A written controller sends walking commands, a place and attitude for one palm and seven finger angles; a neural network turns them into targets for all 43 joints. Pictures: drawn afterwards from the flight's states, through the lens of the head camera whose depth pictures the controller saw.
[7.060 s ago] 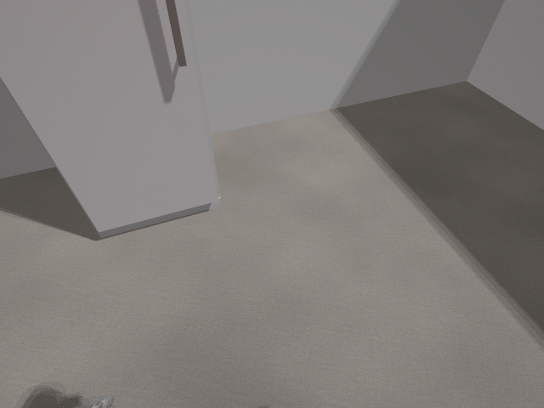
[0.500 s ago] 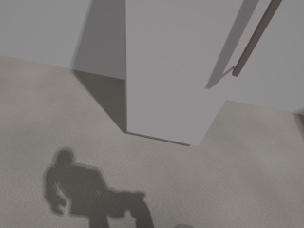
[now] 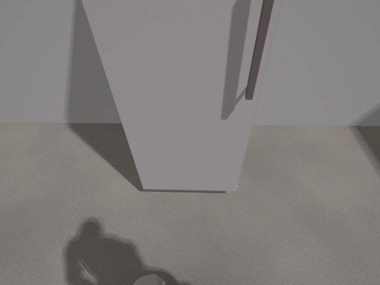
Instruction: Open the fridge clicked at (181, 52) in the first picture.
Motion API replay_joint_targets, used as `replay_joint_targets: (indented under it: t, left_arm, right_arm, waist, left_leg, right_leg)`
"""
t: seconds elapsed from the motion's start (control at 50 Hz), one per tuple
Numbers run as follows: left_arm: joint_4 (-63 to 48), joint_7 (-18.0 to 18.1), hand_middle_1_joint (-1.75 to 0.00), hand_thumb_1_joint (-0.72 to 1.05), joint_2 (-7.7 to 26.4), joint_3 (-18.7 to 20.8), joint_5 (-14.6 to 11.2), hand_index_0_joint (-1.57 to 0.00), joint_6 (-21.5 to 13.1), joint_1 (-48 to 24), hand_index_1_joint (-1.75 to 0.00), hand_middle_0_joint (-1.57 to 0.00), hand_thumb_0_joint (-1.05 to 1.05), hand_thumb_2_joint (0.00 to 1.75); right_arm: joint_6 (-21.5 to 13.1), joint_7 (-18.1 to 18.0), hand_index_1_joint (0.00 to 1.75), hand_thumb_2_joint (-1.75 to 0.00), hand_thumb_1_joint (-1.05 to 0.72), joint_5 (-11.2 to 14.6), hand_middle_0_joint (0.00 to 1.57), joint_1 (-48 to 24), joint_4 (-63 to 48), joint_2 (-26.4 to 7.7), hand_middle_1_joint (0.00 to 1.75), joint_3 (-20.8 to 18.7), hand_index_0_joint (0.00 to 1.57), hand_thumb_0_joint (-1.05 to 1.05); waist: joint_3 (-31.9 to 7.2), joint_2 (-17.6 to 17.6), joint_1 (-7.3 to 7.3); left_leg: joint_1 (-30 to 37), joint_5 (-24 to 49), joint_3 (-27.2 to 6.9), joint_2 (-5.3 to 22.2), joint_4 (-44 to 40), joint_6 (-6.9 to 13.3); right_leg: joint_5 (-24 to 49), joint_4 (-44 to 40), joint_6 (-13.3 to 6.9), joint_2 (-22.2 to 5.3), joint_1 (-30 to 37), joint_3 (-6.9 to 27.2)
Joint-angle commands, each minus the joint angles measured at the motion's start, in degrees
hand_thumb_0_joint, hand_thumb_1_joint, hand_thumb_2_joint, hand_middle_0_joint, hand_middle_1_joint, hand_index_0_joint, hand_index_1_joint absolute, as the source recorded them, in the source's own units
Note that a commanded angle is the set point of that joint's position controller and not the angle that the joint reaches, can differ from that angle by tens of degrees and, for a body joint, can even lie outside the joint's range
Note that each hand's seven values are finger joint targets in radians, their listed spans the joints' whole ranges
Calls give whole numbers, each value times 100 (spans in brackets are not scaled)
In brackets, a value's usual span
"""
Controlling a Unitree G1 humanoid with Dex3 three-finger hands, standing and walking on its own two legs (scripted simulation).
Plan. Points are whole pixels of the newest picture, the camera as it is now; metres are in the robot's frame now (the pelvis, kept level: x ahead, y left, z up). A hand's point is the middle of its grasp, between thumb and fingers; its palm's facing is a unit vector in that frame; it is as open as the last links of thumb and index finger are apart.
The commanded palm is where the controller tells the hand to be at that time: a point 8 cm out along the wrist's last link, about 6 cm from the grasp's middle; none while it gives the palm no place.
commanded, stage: take the last steps up to it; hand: right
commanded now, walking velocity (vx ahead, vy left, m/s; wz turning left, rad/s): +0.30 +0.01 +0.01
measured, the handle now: (259, 34) +0.71 -0.17 +0.20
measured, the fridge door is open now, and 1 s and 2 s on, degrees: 0 0 0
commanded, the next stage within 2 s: come to a stop and stand still in 0.50 s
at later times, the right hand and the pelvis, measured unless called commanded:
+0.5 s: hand (251, 266) +0.21 -0.14 -0.17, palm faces +0.06 +0.98 -0.20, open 7.2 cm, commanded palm none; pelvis +0.17 +0.04 +0.00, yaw -1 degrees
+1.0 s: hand (262, 250) +0.26 -0.18 -0.18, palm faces +0.05 +0.97 -0.22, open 7.4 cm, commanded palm none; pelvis +0.22 +0.02 +0.00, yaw +1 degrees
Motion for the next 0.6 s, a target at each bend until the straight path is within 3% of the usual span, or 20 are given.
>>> replay_joint_targets:
  t: [0.0,0.1,0.12,0.14,0.16,0.18,0.2,0.22,0.24,0.26,0.3,0.34,0.36,0.44,0.52,0.56,0.58]
  left_arm:
    - [11,84,-30,90,817,201,31,-20,-113,612,-30,-20,0,90]
    - [221,83,-30,90,856,234,104,-20,-93,768,-30,-20,0,90]
    - [260,81,-30,90,856,237,111,-20,-90,733,-30,-20,0,90]
    - [269,86,-30,90,891,229,96,-20,-88,642,-30,-20,0,90]
    - [287,75,-30,90,878,225,66,-20,-87,657,-30,-20,0,90]
    - [265,34,-30,90,787,219,13,-20,-121,679,-30,-20,0,90]
    - [117,-7,-30,90,432,179,-58,-20,-174,929,-30,-20,0,90]
    - [12,6,-30,90,551,207,-78,-20,-102,857,-30,-20,0,90]
    - [-29,-28,-30,90,530,255,-34,-20,-61,367,-30,-20,0,90]
    - [-104,-53,-30,90,450,260,7,-20,-18,102,-30,-20,0,90]
    - [25,-96,-30,90,238,218,90,-20,114,372,-30,-20,0,90]
    - [133,-114,-30,90,111,212,111,-20,201,658,-30,-20,0,90]
    - [124,-117,-30,90,75,209,118,-20,236,673,-30,-20,0,90]
    - [-133,-184,-30,90,42,177,88,-20,198,158,-30,-20,0,90]
    - [-318,-220,-30,90,131,184,69,-20,100,-355,-30,-20,0,90]
    - [-322,-202,-30,90,212,176,69,-20,55,-281,-30,-20,0,90]
    - [-248,-188,-30,90,250,164,71,-20,29,-119,-30,-20,0,90]
  right_arm:
    - [-166,6,30,-90,-90,27,20,-822,-591,-149,30,-18,20,0]
    - [-248,34,30,-90,-90,47,20,-1224,-744,-15,30,-36,20,0]
    - [-280,30,30,-90,-90,51,20,-1099,-734,-74,30,-60,20,0]
    - [-307,26,30,-90,-90,43,20,-663,-607,-111,30,-96,20,0]
    - [-364,11,30,-90,-90,22,20,3,-371,-228,30,-129,20,0]
    - [-451,-35,30,-90,-90,-12,20,859,-130,-541,30,-217,20,0]
    - [-505,-118,30,-90,-90,-32,20,1605,50,-1149,30,-369,20,0]
    - [-480,-140,30,-90,-90,94,20,1524,46,-1321,30,-388,20,0]
    - [-441,-158,30,-90,-90,96,20,868,-130,-1112,30,-351,20,0]
    - [-421,-182,30,-90,-90,88,20,340,-277,-823,30,-271,20,0]
    - [-465,-202,30,-90,-90,53,20,-219,-387,-330,30,-110,20,0]
    - [-504,-219,30,-90,-90,28,20,-282,-335,-222,30,-75,20,0]
    - [-513,-217,30,-90,-90,16,20,-250,-336,-159,30,-81,20,0]
    - [-538,-191,30,-90,-90,11,20,-55,-230,-324,30,-88,20,0]
    - [-500,-180,30,-90,-90,-6,20,165,-104,-479,30,-122,20,0]
    - [-459,-191,30,-90,-90,12,20,96,-88,-512,30,-144,20,0]
    - [-415,-194,30,-90,-90,30,20,67,-79,-482,30,-136,20,0]
  waist:
    - [791,-817,284]
    - [911,-929,354]
    - [829,-875,254]
    - [639,-838,26]
    - [293,-549,-247]
    - [-269,-167,-604]
    - [-1053,1273,-723]
    - [-1164,1240,-570]
    - [-563,644,-527]
    - [94,165,-317]
    - [243,180,93]
    - [174,289,296]
    - [210,365,325]
    - [326,341,195]
    - [326,428,16]
    - [320,371,125]
    - [284,308,198]
  left_leg:
    - [-828,135,4,122,-685,9]
    - [-1,120,271,-150,-1833,252]
    - [378,45,286,-224,-2107,321]
    - [1003,196,391,-380,-2346,387]
    - [1978,505,509,-534,-2727,436]
    - [3309,680,-122,-61,-2916,663]
    - [4482,1136,-2452,1588,-3557,1281]
    - [4085,678,-3326,2191,-4227,1642]
    - [3165,-477,-3090,2017,-4549,1616]
    - [2281,-1107,-2624,1826,-4707,1469]
    - [1374,-646,-1468,1317,-4847,1129]
    - [1143,43,-738,1078,-4848,1020]
    - [1023,166,-544,1001,-4881,1012]
    - [1362,661,-393,974,-4851,1143]
    - [1637,560,-469,1082,-4620,1143]
    - [1547,441,-392,1009,-4339,1051]
    - [1430,377,-205,819,-4063,911]
  right_leg:
    - [2016,-760,-809,-1658,38,901]
    - [2363,-431,-696,-1672,-191,734]
    - [2623,-193,-661,-1686,-275,761]
    - [3063,255,-580,-1601,-396,579]
    - [3298,1088,-412,-1333,-629,381]
    - [2828,2369,-191,-1025,-1355,162]
    - [-140,4256,79,-173,-2660,-178]
    - [-1570,5495,39,-157,-2925,325]
    - [-1199,5831,25,-461,-3194,556]
    - [-729,5810,24,-704,-3295,594]
    - [-122,5320,145,-860,-2875,502]
    - [-18,4714,293,-897,-2614,311]
    - [51,4456,346,-895,-2539,220]
    - [216,3151,445,-875,-2598,-12]
    - [179,2218,426,-740,-2281,-146]
    - [384,1660,413,-664,-1760,-204]
    - [610,1222,425,-548,-1305,-339]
